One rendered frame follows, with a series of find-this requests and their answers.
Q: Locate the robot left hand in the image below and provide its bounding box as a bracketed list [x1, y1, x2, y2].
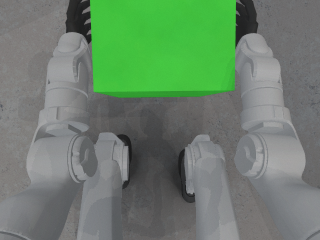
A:
[65, 0, 92, 44]

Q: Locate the robot right hand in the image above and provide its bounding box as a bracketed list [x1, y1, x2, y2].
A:
[235, 0, 258, 48]

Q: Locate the left robot upper arm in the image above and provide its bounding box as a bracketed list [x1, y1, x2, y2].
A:
[0, 134, 98, 240]

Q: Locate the right robot forearm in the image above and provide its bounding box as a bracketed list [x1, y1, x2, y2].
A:
[235, 33, 306, 167]

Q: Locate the right robot upper arm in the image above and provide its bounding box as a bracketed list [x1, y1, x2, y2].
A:
[234, 132, 320, 240]

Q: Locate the robot right thigh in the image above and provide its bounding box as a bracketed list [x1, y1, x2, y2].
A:
[184, 141, 242, 240]

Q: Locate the carton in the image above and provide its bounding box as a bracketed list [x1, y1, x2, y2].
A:
[90, 0, 236, 98]

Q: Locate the left robot foot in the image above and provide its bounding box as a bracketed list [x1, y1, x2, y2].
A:
[117, 134, 132, 189]

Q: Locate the left robot forearm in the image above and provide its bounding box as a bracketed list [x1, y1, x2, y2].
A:
[26, 32, 93, 176]

